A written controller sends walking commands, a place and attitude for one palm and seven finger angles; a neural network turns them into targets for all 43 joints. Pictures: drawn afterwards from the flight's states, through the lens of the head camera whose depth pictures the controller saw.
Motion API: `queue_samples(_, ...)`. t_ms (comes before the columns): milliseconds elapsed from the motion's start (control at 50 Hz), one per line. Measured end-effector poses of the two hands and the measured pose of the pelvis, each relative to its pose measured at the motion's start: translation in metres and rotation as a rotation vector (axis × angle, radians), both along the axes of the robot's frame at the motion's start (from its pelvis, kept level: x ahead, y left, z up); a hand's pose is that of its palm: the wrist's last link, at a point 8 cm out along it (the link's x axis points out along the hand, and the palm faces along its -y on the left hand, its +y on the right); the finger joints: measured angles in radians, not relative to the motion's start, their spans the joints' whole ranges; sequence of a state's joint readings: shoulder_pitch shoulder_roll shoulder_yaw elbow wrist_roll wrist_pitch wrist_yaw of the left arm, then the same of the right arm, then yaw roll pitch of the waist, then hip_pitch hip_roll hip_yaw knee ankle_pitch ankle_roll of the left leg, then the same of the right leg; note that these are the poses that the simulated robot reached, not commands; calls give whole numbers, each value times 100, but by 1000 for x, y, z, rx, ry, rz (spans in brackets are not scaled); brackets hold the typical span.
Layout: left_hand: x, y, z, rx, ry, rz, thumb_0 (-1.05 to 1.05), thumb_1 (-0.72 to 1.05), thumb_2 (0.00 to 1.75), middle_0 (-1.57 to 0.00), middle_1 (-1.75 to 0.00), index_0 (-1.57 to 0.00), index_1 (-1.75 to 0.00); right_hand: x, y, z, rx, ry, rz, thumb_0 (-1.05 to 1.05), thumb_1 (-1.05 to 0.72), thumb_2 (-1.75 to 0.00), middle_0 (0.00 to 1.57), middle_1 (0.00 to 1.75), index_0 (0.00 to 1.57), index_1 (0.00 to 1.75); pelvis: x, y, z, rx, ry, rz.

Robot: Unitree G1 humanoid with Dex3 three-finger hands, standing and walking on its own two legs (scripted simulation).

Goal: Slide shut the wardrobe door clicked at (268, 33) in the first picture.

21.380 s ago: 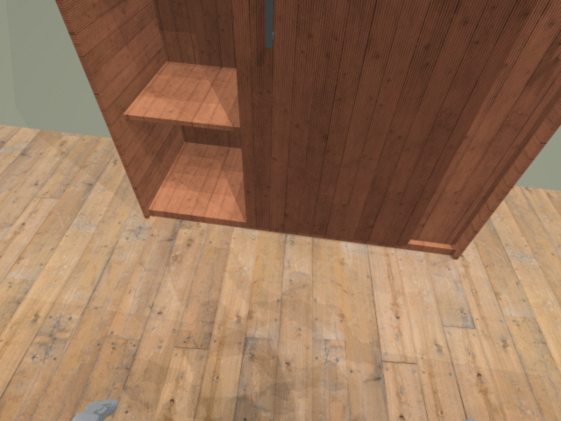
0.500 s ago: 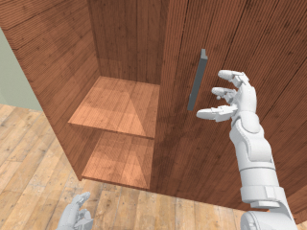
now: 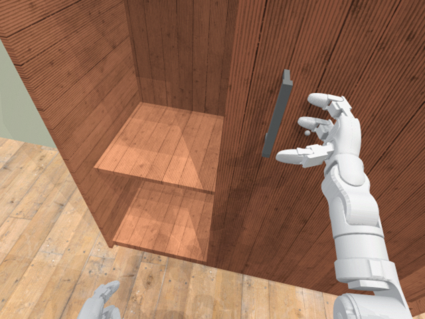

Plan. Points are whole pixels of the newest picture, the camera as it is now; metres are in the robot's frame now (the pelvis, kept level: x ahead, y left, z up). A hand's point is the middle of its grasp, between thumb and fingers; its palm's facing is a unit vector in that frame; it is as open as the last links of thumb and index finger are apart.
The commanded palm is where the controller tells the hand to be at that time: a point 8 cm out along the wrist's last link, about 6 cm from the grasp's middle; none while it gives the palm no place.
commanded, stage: move the hooked fingers beside the handle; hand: right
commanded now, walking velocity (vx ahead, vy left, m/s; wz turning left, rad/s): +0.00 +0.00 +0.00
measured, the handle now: (275, 116) +0.45 -0.08 +0.18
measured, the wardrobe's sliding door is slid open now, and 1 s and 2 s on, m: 0.47 0.47 0.47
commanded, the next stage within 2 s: none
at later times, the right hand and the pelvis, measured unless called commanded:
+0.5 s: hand (306, 143) +0.38 -0.13 +0.18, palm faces +0.14 +0.99 +0.02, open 14.0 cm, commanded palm +0.35 -0.18 +0.18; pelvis +0.00 +0.01 +0.00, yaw -2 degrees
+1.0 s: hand (299, 145) +0.39 -0.13 +0.16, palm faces +0.15 +0.99 +0.02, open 13.9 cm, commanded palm +0.37 -0.17 +0.18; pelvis -0.01 +0.01 +0.00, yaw -1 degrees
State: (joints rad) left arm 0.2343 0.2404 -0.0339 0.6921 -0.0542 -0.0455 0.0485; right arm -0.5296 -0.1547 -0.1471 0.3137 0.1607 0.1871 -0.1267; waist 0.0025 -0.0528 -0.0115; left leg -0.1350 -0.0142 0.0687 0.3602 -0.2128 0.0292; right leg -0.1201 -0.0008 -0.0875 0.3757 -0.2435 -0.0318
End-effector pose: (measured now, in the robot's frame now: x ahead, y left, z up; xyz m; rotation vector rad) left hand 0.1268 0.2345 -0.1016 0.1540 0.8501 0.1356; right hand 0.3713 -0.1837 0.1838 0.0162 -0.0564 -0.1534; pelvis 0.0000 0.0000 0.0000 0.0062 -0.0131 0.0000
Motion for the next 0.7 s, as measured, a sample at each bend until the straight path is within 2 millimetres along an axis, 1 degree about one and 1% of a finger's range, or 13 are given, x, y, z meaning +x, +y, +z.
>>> queue_samples(60,8,0,2,-2,-14,-8,1,90,90,-20,-30,-20,-30,-2,3,0,5,10,14,-1,50,-30,30,121,30,120,2,0,0,0,-1,-5)
queue_samples(180,26,-3,9,-9,-60,-30,1,90,90,-20,-30,-20,-30,-12,10,-15,18,69,19,-1,50,-30,30,121,30,120,2,1,0,0,-6,-8)
queue_samples(220,31,-5,11,-10,-77,-39,1,90,90,-20,-30,-20,-30,-15,11,-17,16,67,9,-1,50,-30,30,121,30,120,2,2,0,-1,-8,-8)
queue_samples(280,37,-7,15,-10,-95,-53,1,90,90,-20,-30,-20,-30,-17,7,-9,12,26,-10,-1,50,-30,30,121,30,120,0,4,-1,-3,-12,-8)
queue_samples(360,41,-9,17,-13,-105,-67,1,90,90,-20,-30,-20,-30,-18,0,10,-6,-32,-25,-2,50,-30,30,120,30,120,-1,7,-1,-3,-17,-13)
queue_samples(400,41,-9,17,-15,-102,-70,1,90,90,-20,-30,-20,-30,-18,-1,14,-10,-30,-18,-1,50,-30,30,120,30,120,-1,8,-1,-2,-18,-19)
queue_samples(440,39,-8,15,-16,-92,-71,1,90,90,-20,-30,-20,-30,-17,-1,10,-6,5,-6,-1,50,-30,30,120,30,120,-2,8,0,-1,-18,-24)
queue_samples(540,30,-4,11,-10,-69,-57,1,90,90,-20,-30,-20,-30,-19,3,-18,23,117,11,-1,50,-30,30,120,30,120,-5,8,0,-2,-15,-24)
queue_samples(580,26,-2,10,-5,-64,-48,1,90,90,-20,-30,-20,-30,-20,5,-23,26,111,5,-1,50,-30,30,120,30,120,-7,9,0,-2,-14,-18)
queue_samples(620,21,0,9,0,-62,-42,1,90,90,-20,-30,-20,-30,-21,5,-18,20,65,-7,-1,50,-30,30,120,30,120,-8,9,-1,-3,-14,-13)
queue_samples(700,11,3,6,5,-40,-33,1,90,90,-20,-30,-20,-30,-15,3,7,-6,-37,-17,-2,50,-30,30,120,30,120,-9,10,-1,-3,-16,-13)
